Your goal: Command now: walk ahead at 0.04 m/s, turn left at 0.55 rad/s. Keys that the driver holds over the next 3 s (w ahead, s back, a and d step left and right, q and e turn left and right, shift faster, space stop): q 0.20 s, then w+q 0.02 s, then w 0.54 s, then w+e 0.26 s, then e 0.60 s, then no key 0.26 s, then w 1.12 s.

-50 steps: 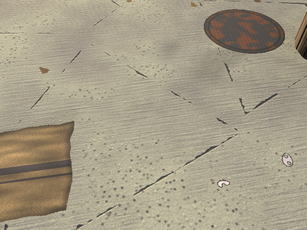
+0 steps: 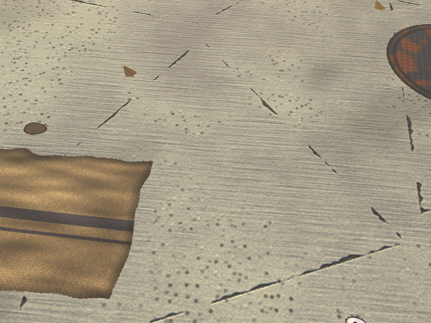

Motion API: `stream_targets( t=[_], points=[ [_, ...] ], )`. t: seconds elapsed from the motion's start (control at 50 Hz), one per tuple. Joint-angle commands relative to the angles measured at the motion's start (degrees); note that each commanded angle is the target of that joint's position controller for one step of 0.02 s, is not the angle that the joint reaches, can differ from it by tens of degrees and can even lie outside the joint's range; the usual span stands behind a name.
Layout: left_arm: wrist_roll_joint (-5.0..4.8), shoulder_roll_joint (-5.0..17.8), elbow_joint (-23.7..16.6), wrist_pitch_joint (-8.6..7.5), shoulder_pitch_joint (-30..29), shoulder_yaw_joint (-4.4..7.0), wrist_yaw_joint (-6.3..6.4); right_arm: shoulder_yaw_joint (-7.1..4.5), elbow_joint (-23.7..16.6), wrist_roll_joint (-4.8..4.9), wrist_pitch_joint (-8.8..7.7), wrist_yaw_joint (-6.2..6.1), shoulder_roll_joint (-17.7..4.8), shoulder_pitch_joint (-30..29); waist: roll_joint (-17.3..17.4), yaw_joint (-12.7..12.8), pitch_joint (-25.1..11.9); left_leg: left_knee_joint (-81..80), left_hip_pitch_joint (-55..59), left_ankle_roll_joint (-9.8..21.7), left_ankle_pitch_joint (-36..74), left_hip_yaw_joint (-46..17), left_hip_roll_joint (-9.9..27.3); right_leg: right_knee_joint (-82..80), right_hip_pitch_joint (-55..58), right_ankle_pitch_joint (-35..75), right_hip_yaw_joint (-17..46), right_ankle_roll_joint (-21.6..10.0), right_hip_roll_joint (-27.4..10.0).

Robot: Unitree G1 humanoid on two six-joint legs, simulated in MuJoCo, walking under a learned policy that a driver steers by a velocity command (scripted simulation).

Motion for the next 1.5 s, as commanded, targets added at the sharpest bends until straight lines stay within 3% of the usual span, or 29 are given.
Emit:
stream_targets(
  t=[0.02, 0.2, 0.28, 0.3, 0.32, 0.34, 0.36, 0.4, 0.56, 0.66, 0.72, 0.76, 0.78, 0.8, 0.82, 0.84, 0.88, 0.92, 1.02, 1.1, 1.18, 1.24, 1.26, 1.28, 1.3, 1.32, 1.36, 1.42, 1.5],
  points=[
    [0.37, 4.37, -2.04, 0.66, 6.31, 1.37, 0.66, -2.34, -4.76, -0.50, -0.27, -0.88, -8.31, -0.78, 5.27, 2.45, -8.02, -11.71, 4.62, 9.99, 7.23, -16.30, 12.47, -6.93, 0.30, 4.05, 1.35, 1.54, -0.66],
    [-0.53, 5.02, -5.28, -0.09, 1.15, 1.49, 0.48, -3.26, -6.62, 0.14, 1.49, -2.59, -10.15, 0.95, 9.53, -0.31, -9.90, -10.92, 7.23, 7.44, -7.71, -24.57, 12.13, -25.40, 3.11, 7.70, 3.38, 2.91, 1.44],
    [-1.14, 5.11, -4.18, -1.52, 7.23, 1.94, -1.05, -2.44, -6.99, 1.03, 2.25, -2.83, -8.57, 0.66, 10.24, 2.68, -11.33, -9.04, 3.17, 3.98, -25.04, -24.90, 9.40, -41.58, 16.59, 11.45, -0.57, -0.75, 1.44],
    [-0.51, 6.27, -3.64, -1.80, 9.87, 2.33, -1.05, -1.71, -6.76, 0.90, 2.18, -2.87, -6.44, 1.89, 7.02, 3.54, -10.48, -3.79, -2.88, 1.16, -29.18, -21.96, 6.12, -46.23, 23.21, 8.63, 2.54, -2.85, -3.10],
    [1.10, 9.74, -3.53, -1.89, 12.95, 2.90, -0.88, -0.44, -7.41, 0.75, 1.77, -2.67, -1.73, 2.09, -5.19, 3.39, -10.37, 12.94, -12.18, -2.37, -29.92, -11.62, -1.10, -52.17, 28.22, -4.60, 18.28, -7.79, -15.63],
    [2.85, 14.08, -3.68, -2.42, 12.17, 4.09, -1.79, -1.40, -10.41, 1.03, 0.27, -2.30, -4.79, -1.03, -14.06, 3.04, -3.09, 22.16, -22.91, -2.44, -26.17, -9.84, -2.86, -59.71, 22.22, -16.07, 36.34, -14.74, -22.21],
    [2.34, 11.19, -5.14, -3.34, 8.41, 3.51, -1.69, -2.20, -9.35, 0.89, -0.69, -2.06, -8.06, -0.25, -10.74, 1.25, 0.15, 27.18, -24.05, -2.32, -20.42, -13.36, -0.02, -60.10, 20.69, -16.68, 34.69, -15.26, -21.70],
    [-0.21, 6.89, -5.31, -3.95, 6.91, 2.42, -1.25, -2.48, -5.42, 0.22, -1.04, -1.53, -8.02, 4.45, -7.65, -0.20, -1.36, 29.94, -23.12, -3.71, -12.69, -11.23, 1.32, -59.00, 24.27, -8.56, 24.23, -10.83, -16.15],
    [-0.63, 6.95, -2.02, -3.85, 17.07, 1.89, -1.35, -0.43, -8.34, 0.81, -3.50, 0.00, -2.24, -6.66, -7.62, 6.08, 0.54, 18.20, -19.84, -6.61, 0.73, -0.31, 7.21, -61.39, 25.92, 12.13, 9.88, -11.15, -12.24],
    [-1.42, 9.30, -1.17, -3.16, 19.53, 2.31, -1.85, -0.02, -9.64, 1.81, -4.41, 1.43, -2.11, -10.50, -8.14, 7.46, 1.93, 6.09, -9.78, -5.81, -1.08, 2.38, 5.76, -59.46, 23.74, 16.23, 7.59, -11.76, -13.48],
    [-2.08, 10.29, -0.91, -2.40, 18.89, 2.74, -1.97, -0.51, -9.65, 2.11, -4.85, 1.93, -3.88, -8.19, -8.64, 4.36, 1.22, 1.10, -2.91, -2.91, -2.94, 2.30, 5.11, -56.34, 24.80, 21.93, 8.73, -11.00, -15.88],
    [-1.90, 9.15, -1.39, -2.28, 17.44, 2.35, -1.88, -2.48, -5.98, 1.77, -4.71, 1.12, -7.58, 3.63, -5.54, -2.21, -6.32, -2.46, 15.87, 0.05, -1.47, 2.73, 3.91, -42.64, 21.29, 37.78, 3.62, -8.34, -11.91],
    [-0.72, 5.66, -3.27, -2.63, 16.16, 0.92, -2.02, -3.58, -4.28, 0.77, -4.49, 0.34, -11.28, 14.55, 1.02, -7.21, -15.58, -1.38, 33.84, 3.70, -3.76, -8.88, 14.43, -24.76, 9.87, 29.02, 0.97, -5.85, -8.58],
    [-0.85, -0.68, -5.31, -3.89, 20.55, -0.95, -2.01, -4.66, -3.05, 0.14, -4.00, 0.47, -16.89, 19.11, 18.76, -5.42, -22.39, -7.06, 48.72, 11.70, -13.13, -33.56, 28.51, -5.31, -11.21, -2.42, -1.79, -2.58, 0.60],
    [-2.59, 5.61, -4.45, -4.80, 17.77, 0.72, -1.98, -3.27, -2.71, -0.05, -4.21, 0.56, -11.17, 18.90, 13.10, -7.04, -19.18, -11.04, 43.70, 11.48, -18.60, -37.25, 28.28, 2.95, -16.68, -5.31, 5.35, -2.81, -1.16],
    [-3.60, 8.07, -5.49, -5.01, 13.98, 1.62, -2.24, -2.23, -2.78, 0.13, -4.37, 0.52, -8.49, 15.04, 10.81, -5.59, -11.68, -11.62, 37.35, 9.18, -15.78, -28.47, 26.44, 4.23, -19.03, -0.29, 5.33, -3.74, -3.59],
    [-2.19, 6.52, -5.28, -4.25, 11.28, 1.66, -2.28, -1.12, -3.19, -0.01, -4.57, 0.82, -4.99, 8.10, 6.66, -2.35, -5.16, -14.97, 25.85, 6.80, -7.45, -16.87, 21.12, -0.19, -15.59, 8.09, 3.84, -3.19, -6.96],
    [-2.03, 4.15, -4.58, -2.84, 12.82, 1.55, -2.57, -1.08, -2.49, -0.47, -5.35, 0.97, -3.95, 5.57, 7.61, 0.29, -3.19, -18.01, 19.45, 5.82, 0.30, -9.73, 18.58, -1.59, -10.92, 12.50, 3.69, -2.67, -7.96],
    [-1.58, 2.24, -6.95, -1.84, 8.85, 1.39, -2.69, -1.79, 0.33, -0.68, -6.56, 0.45, -5.35, 5.92, 4.25, 1.24, -0.09, -20.30, 17.21, 5.82, 13.60, 0.72, 18.05, -10.29, -14.26, 22.61, 5.11, -1.12, -6.74],
    [-0.32, 0.27, -11.04, -2.61, -0.60, 0.39, -4.52, -1.90, 1.28, -0.23, -5.71, -1.08, -7.40, 5.62, 3.31, -1.25, 1.71, -17.77, 14.87, 3.15, 26.69, 8.94, 15.94, -27.82, -6.63, 33.85, -2.76, -1.65, -4.23],
    [-0.56, 2.88, -14.22, -2.27, -1.13, 1.51, -6.45, -2.70, 2.09, 0.98, -3.47, -2.35, -10.51, 6.81, 5.12, -0.21, -1.69, -9.03, 23.77, 1.36, 37.53, 9.93, 18.63, -32.86, -4.39, 27.65, -4.83, -4.21, -1.73],
    [-0.45, 8.60, -12.25, -2.05, 12.32, 4.52, -6.04, -2.85, 0.57, 1.47, -1.73, -3.05, -10.82, 4.85, 4.23, 7.09, -9.76, 13.66, 21.91, -1.73, 41.40, 11.10, 15.78, -38.83, 13.03, 27.09, -6.42, -8.30, 3.55],
    [-0.24, 12.79, -12.40, -1.76, 15.76, 5.64, -4.58, -1.78, -0.46, 0.25, -2.11, -2.76, -8.18, 7.65, -3.75, 7.74, -14.62, 30.72, 10.88, -5.02, 19.12, 11.47, 11.48, -39.45, 27.00, 47.96, 3.53, -11.73, -3.49],
    [0.85, 17.32, -14.73, -1.49, 11.92, 5.57, -3.74, 0.34, -1.30, -2.56, -2.77, -1.37, -1.59, 16.91, -15.83, -0.38, -21.99, 52.42, -9.48, -8.74, -36.35, 5.46, 1.40, -33.51, 44.70, 74.33, 26.89, -23.46, -18.68],
    [0.90, 14.53, -16.81, -1.35, 12.67, 4.98, -4.14, -0.18, -0.74, -0.97, -3.50, -0.26, -7.41, 15.58, -8.04, 4.11, -33.31, 58.84, -11.70, -8.30, -34.99, -6.64, 1.07, -40.61, 46.05, 59.57, 37.22, -27.74, -22.29],
    [0.34, 11.71, -17.40, -1.19, 9.00, 4.35, -4.36, -0.88, -2.39, 0.91, -3.26, -0.11, -9.78, 8.35, -2.72, 4.85, -25.59, 56.80, -14.54, -7.23, -28.69, -6.84, 3.60, -43.91, 39.59, 48.47, 30.51, -24.28, -18.88],
    [-1.25, 8.00, -17.62, -0.44, 3.81, 3.23, -3.79, -0.76, -3.01, -0.03, -1.78, -1.49, -8.64, 4.60, 2.29, 1.42, -12.51, 47.91, -14.64, -7.57, -21.16, -5.29, 7.08, -47.73, 22.76, 35.72, 22.33, -18.83, -13.46],
    [0.43, 8.92, -18.22, -0.04, 0.91, 3.61, -3.32, -0.85, -2.51, -0.73, -0.06, -2.26, -7.55, 7.27, -2.05, -1.83, -10.02, 39.79, -6.13, -8.45, -17.62, -4.06, 6.80, -50.44, 9.93, 35.27, 17.77, -17.34, -9.26],
    [-0.15, 10.12, -17.72, 0.81, 2.26, 4.12, -1.71, -0.39, -2.89, -0.89, 0.40, -3.15, -6.13, 4.79, -3.42, -0.58, -12.81, 30.89, -6.51, -10.40, -13.89, -4.83, 5.67, -49.10, 10.94, 32.30, 17.72, -16.40, -7.95]
  ],
)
